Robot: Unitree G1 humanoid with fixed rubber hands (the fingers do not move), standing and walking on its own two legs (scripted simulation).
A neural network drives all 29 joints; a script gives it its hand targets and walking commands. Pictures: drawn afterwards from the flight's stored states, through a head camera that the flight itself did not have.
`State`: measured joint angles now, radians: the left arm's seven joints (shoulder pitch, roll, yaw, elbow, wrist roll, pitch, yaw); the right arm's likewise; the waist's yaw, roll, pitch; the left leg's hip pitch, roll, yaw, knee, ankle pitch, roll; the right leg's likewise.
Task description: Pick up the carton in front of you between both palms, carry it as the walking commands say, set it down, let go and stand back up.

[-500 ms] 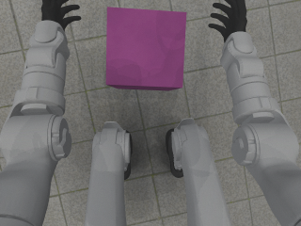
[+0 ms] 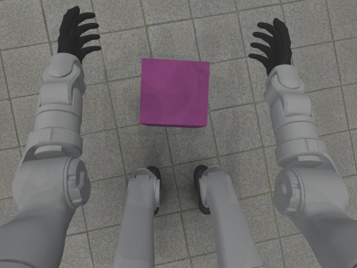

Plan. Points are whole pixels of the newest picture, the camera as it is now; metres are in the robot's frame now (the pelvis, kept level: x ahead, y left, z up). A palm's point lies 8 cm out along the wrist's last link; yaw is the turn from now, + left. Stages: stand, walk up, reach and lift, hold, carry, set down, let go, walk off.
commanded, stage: set down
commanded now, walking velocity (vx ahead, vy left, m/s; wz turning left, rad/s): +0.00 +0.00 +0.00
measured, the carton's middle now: (173, 98) +0.48 +0.01 -0.47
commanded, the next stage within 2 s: let go in 0.06 s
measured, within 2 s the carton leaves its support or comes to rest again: neither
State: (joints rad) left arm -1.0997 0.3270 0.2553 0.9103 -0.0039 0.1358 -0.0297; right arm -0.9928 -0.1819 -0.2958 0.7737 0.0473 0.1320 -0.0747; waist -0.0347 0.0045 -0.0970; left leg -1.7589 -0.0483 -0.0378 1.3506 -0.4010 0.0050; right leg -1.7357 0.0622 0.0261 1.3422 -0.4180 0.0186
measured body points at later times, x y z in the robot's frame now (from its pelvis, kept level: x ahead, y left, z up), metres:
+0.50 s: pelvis +0.06 -0.01 +0.12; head +0.28 +0.01 +0.51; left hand +0.41 +0.23 +0.00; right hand +0.41 -0.22 +0.01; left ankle +0.08 +0.11 -0.56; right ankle +0.08 -0.12 -0.56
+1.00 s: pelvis +0.10 +0.00 +0.18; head +0.13 +0.00 +0.63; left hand +0.27 +0.23 +0.10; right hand +0.27 -0.24 +0.10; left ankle +0.08 +0.11 -0.56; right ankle +0.08 -0.12 -0.56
